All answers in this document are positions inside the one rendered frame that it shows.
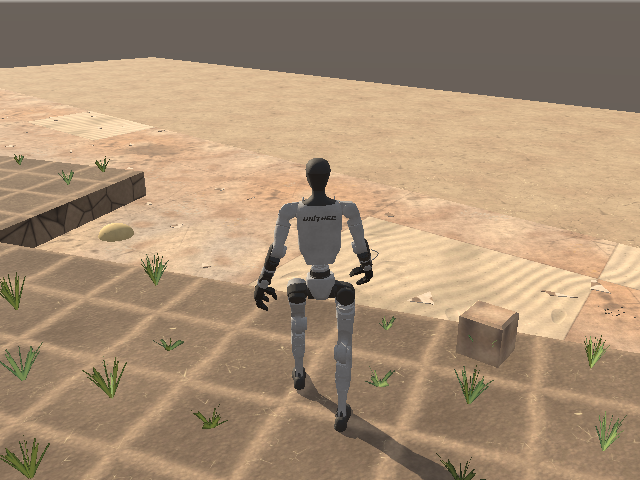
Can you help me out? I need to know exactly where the robot right upper arm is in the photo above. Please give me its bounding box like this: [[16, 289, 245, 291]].
[[339, 200, 367, 254]]

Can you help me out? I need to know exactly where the right robot forearm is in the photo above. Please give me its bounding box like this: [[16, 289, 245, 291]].
[[357, 238, 373, 271]]

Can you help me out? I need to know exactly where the robot left foot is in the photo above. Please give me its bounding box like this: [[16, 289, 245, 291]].
[[292, 367, 306, 390]]

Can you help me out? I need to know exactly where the robot left upper arm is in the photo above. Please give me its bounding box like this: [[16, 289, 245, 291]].
[[270, 202, 298, 259]]

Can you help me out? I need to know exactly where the robot right foot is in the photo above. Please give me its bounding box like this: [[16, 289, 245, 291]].
[[334, 403, 351, 432]]

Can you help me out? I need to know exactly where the robot left hand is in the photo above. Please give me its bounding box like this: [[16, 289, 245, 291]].
[[254, 284, 277, 311]]

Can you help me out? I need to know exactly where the robot right hand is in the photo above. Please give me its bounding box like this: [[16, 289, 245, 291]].
[[349, 265, 373, 285]]

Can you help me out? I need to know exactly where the left robot forearm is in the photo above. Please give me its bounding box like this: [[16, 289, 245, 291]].
[[257, 243, 280, 289]]

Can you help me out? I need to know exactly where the robot foot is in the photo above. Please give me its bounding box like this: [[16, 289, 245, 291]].
[[334, 403, 351, 432], [292, 367, 306, 390]]

